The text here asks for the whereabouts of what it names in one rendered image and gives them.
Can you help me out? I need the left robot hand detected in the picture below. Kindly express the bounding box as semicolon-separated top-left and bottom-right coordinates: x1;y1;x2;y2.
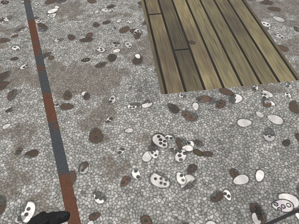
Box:
26;211;70;224

